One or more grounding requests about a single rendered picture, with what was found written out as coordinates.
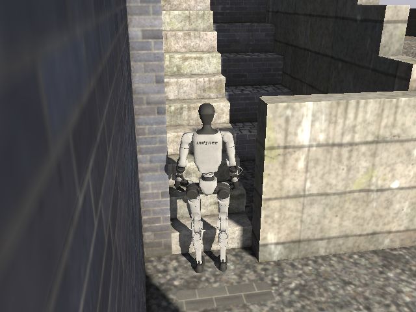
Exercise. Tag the robot right hand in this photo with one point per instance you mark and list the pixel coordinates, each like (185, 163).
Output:
(235, 184)

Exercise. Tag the left robot forearm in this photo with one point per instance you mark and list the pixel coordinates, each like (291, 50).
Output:
(179, 172)

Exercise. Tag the robot left hand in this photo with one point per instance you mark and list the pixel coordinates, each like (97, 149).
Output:
(184, 182)

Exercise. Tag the humanoid robot torso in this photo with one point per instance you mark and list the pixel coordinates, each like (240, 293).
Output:
(207, 157)

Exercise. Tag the robot left upper arm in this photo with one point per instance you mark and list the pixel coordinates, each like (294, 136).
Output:
(184, 147)

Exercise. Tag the humanoid robot head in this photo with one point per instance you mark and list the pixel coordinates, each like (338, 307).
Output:
(206, 112)

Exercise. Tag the right robot forearm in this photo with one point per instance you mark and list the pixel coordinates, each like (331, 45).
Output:
(233, 171)

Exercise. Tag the robot right upper arm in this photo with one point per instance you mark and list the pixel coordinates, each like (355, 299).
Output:
(230, 149)

